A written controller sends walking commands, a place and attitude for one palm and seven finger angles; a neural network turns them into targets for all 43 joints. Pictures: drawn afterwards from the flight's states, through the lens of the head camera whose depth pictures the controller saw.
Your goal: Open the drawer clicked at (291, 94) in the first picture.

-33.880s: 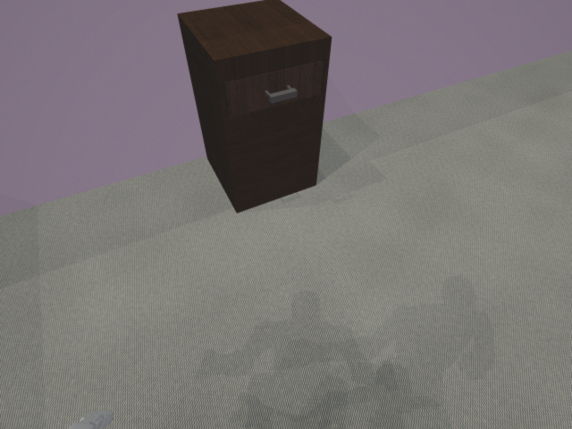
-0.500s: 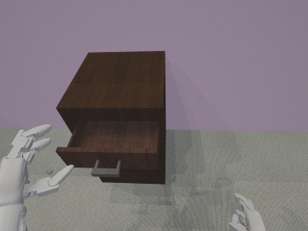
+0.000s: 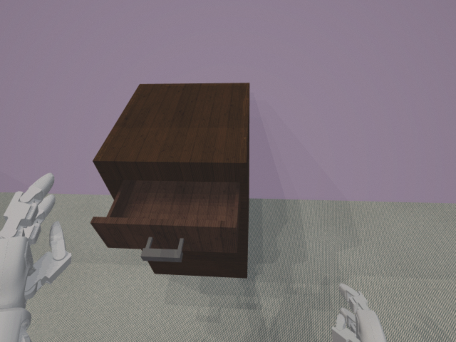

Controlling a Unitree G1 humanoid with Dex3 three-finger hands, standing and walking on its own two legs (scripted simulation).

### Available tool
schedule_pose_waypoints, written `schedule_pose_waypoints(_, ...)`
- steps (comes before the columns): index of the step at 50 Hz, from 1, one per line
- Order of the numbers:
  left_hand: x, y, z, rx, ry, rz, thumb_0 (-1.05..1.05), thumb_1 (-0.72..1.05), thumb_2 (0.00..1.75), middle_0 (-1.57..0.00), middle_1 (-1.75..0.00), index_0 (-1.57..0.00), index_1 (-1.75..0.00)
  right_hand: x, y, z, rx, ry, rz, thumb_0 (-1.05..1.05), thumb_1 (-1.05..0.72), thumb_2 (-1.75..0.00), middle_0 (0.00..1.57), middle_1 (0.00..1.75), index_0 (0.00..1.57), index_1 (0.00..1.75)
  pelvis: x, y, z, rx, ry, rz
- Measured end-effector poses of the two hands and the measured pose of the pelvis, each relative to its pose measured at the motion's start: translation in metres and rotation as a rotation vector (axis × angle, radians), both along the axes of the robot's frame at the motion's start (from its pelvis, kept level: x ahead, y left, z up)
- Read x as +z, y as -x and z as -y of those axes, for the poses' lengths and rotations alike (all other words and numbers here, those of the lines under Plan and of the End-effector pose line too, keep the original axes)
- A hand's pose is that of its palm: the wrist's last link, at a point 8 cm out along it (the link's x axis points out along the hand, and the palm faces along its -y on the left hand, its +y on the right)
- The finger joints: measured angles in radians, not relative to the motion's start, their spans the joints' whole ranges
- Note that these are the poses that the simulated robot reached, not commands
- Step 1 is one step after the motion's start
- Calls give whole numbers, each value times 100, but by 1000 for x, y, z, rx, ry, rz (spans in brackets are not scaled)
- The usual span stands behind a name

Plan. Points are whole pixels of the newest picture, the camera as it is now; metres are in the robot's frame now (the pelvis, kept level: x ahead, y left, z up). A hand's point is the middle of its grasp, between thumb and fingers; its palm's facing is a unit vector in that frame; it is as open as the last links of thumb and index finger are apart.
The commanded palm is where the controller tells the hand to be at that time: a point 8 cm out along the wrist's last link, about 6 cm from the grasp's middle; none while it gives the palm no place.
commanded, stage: step back with the hand held close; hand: left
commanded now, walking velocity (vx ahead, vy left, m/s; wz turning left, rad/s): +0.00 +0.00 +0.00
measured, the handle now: (163, 248) +0.38 +0.24 -0.19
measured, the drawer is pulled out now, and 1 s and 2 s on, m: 0.15 0.15 0.15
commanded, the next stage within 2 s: stop stepping back and stand still in 1.54 s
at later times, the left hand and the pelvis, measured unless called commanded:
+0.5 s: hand (43, 276) +0.15 +0.26 +0.15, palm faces +0.30 -0.80 -0.52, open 7.4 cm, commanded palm +0.09 +0.30 +0.17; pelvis -0.04 +0.02 +0.00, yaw +0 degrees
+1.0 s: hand (21, 317) +0.10 +0.25 +0.15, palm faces +0.34 -0.80 -0.50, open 7.4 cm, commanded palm +0.03 +0.30 +0.17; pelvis -0.10 +0.01 -0.01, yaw +1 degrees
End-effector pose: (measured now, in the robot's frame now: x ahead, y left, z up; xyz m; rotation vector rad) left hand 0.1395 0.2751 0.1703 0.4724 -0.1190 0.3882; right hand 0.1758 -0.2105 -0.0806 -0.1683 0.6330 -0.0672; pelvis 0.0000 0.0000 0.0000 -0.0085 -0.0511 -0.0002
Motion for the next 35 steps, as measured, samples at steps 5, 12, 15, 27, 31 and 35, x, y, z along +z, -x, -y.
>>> schedule_pose_waypoints(5,4,0,-4,-8,-27,16,1,88,90,-21,-30,-21,-31,0,8,4,-14,9,-21,2,-90,-89,20,30,20,30,0,5,-1,0,6,-22)
schedule_pose_waypoints(12,2,-3,-6,-75,-80,-34,1,89,90,-21,-30,-21,-30,-2,24,14,-74,41,-88,2,-90,-89,20,30,20,30,1,15,-9,-9,3,-79)
schedule_pose_waypoints(15,1,0,-8,-100,-93,-54,1,89,90,-21,-30,-21,-30,-2,30,16,-100,51,-107,2,-90,-89,20,30,20,30,0,19,-14,-9,0,-90)
schedule_pose_waypoints(27,1,30,-19,-92,-98,-23,1,89,90,-22,-30,-21,-30,2,48,2,-90,51,-85,2,-90,-89,20,30,20,30,-4,47,-20,-6,-5,-88)
schedule_pose_waypoints(31,1,45,-18,-89,-92,4,1,89,90,-22,-30,-21,-30,4,56,-3,-69,47,-63,2,-90,-89,20,30,20,30,-6,59,-18,-2,-4,-86)
schedule_pose_waypoints(35,2,58,-16,-81,-98,30,1,89,90,-22,-30,-21,-30,4,65,-3,-54,48,-50,2,-90,-89,20,30,20,30,-8,70,-16,3,-1,-83)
